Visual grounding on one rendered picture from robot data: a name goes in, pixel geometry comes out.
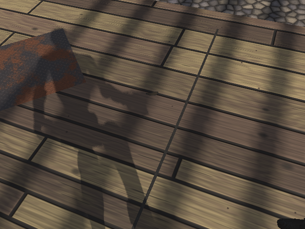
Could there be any robot right hand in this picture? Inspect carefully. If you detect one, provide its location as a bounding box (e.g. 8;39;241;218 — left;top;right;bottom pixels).
277;218;305;229

